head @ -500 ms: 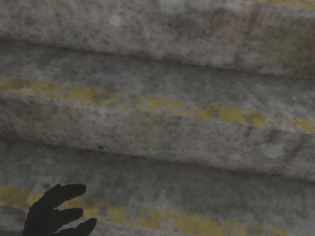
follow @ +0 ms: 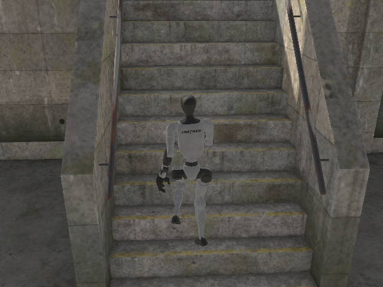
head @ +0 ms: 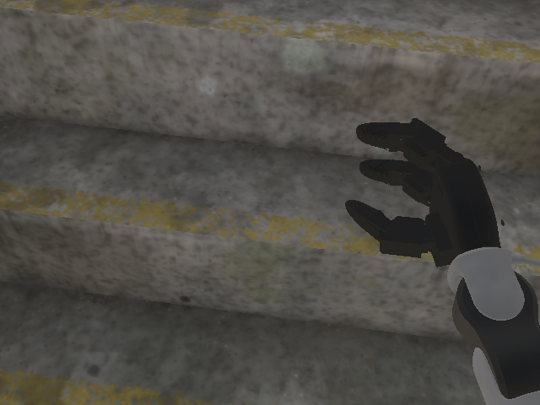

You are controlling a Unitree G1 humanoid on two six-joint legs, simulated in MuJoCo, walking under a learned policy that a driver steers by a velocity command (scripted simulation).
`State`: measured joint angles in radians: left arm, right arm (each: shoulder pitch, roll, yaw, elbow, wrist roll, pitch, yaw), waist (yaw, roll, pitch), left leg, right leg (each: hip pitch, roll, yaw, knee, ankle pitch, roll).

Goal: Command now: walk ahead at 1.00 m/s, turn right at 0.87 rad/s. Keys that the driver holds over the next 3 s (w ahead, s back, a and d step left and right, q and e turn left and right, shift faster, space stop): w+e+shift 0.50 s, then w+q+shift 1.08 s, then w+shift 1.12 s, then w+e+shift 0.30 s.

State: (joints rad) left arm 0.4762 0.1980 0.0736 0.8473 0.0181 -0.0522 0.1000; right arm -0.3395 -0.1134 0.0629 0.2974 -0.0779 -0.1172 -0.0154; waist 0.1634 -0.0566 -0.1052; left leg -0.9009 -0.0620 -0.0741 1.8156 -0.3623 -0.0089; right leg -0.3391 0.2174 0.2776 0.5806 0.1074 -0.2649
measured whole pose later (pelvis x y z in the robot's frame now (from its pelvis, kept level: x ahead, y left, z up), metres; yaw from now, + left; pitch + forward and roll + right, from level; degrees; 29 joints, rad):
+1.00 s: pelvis +0.22 -0.12 +0.20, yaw -14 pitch +2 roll +5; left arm 0.69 0.14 0.02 0.98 0.05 -0.17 0.02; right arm -0.24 -0.03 0.06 0.48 -0.03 0.01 -0.01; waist 0.17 0.02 -0.02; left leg -1.40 -0.13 0.02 2.35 -0.24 0.12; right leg -0.05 0.04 0.07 0.30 -0.26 -0.11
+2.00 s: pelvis +0.62 -0.21 +0.60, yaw +16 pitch +1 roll -2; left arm 0.11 0.28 0.06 0.86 0.10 -0.14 0.02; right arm 0.29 -0.25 -0.08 0.65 -0.03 0.03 -0.01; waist -0.19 0.01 -0.10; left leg -0.90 -0.10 -0.04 1.76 -0.32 0.12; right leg -0.08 -0.12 -0.23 0.59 -0.49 0.08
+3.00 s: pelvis +0.77 -0.07 +0.76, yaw +12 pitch +2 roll +0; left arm 0.23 0.17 0.07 0.71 0.05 -0.07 -0.01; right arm 0.15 -0.19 -0.04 0.75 -0.04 -0.05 -0.02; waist 0.07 0.00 -0.07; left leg -0.67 0.05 0.09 1.12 -0.49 0.04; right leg -0.83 0.12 0.15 2.08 0.07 -0.14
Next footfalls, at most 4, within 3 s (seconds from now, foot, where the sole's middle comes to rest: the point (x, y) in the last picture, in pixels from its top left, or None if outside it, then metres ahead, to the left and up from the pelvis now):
0.18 left None -0.05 0.16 -0.81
0.46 right None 0.16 -0.15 -0.59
1.16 left None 0.40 -0.10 -0.37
1.62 right None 0.58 -0.38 -0.15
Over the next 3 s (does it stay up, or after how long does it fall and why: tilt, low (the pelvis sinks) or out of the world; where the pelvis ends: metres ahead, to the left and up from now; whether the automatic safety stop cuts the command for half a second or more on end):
stays up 0.77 -0.07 0.76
